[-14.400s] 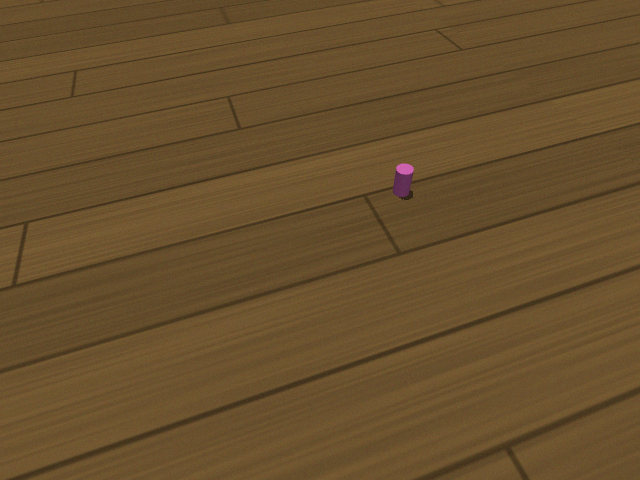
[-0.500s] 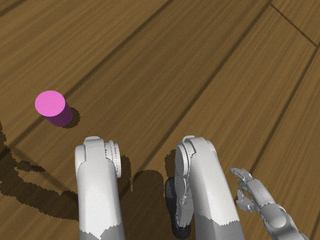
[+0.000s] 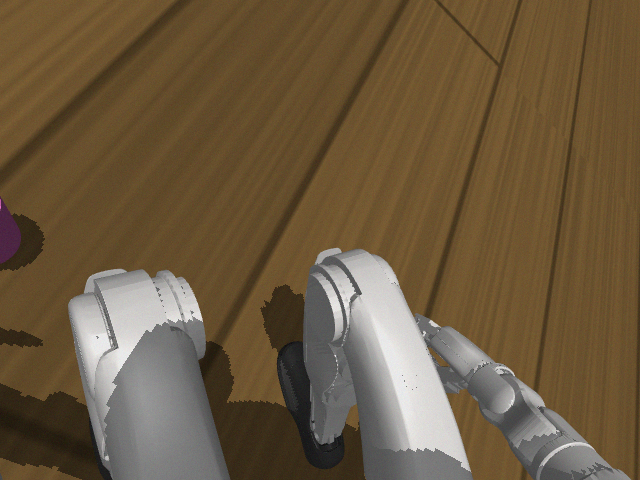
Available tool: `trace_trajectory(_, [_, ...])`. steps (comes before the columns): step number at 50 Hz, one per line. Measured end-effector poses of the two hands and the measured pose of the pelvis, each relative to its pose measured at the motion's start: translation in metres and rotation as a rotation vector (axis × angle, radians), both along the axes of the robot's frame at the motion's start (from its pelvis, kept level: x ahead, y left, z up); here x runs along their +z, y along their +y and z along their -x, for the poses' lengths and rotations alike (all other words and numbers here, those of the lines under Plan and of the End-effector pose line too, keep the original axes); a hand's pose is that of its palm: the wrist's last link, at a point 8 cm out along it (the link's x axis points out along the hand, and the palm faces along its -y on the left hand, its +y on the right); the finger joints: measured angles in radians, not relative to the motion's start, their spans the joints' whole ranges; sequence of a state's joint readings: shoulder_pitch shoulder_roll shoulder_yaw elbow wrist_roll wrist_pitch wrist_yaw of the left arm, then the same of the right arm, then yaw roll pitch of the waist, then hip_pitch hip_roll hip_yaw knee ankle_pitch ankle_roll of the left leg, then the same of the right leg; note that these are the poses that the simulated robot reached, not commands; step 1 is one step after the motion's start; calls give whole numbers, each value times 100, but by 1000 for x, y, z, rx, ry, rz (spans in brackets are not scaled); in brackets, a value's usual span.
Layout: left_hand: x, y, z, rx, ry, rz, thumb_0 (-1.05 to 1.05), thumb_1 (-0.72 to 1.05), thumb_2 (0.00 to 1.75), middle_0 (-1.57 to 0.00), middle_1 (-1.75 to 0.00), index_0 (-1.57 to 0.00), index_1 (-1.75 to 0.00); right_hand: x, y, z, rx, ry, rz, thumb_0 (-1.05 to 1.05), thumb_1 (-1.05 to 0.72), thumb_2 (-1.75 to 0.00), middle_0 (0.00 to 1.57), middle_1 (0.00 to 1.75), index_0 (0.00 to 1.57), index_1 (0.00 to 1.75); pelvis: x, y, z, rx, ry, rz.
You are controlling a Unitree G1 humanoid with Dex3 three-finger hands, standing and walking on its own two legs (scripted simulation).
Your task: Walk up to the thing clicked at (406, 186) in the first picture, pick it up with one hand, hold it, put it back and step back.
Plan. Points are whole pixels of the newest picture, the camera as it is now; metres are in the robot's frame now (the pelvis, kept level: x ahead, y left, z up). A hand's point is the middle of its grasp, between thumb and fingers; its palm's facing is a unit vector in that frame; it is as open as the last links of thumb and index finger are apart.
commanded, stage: close in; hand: left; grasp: from the side
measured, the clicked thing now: out of the picture +0.41 +0.33 -0.21
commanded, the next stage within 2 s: rest palm in 0.36 s
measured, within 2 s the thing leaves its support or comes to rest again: leaves its support in 1.44 s
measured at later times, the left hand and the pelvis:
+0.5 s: hand out of the picture +0.37 +0.32 -0.18, palm faces +0.40 -0.92 +0.04, open 17.3 cm; pelvis -0.01 +0.01 -0.01, yaw -2 degrees
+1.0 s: hand out of the picture +0.39 +0.32 -0.19, palm faces +0.43 -0.90 +0.01, open 12.4 cm; pelvis -0.01 +0.01 -0.01, yaw -4 degrees
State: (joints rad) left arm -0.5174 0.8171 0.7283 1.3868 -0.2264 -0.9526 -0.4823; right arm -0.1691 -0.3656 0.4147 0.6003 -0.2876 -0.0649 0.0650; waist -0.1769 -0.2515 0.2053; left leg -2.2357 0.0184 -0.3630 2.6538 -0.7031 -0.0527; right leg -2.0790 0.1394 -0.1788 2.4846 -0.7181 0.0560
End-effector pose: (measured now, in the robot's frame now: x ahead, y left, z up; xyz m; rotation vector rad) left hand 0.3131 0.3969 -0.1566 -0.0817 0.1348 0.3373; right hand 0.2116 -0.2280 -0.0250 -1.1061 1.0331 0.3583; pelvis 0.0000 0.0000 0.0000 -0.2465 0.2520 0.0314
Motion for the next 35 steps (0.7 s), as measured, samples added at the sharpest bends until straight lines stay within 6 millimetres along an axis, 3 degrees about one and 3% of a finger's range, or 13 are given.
trace_trajectory(18, [-15, -26, -11, 47, -47, -46, -1, -57, 4, -6, -7, -5, -6, 8, 6, 31, 14, 89, 77, 0, -93, -90, 21, 30, 20, 30, -6, 11, 9, -17, -74, 52])
trace_trajectory(35, [-29, -41, -24, 93, -50, -68, -1, -36, 15, -8, -5, -6, -6, 7, 8, 43, 21, 136, 110, -1, -90, -90, 21, 30, 20, 30, -9, 12, 11, -36, -103, 66])
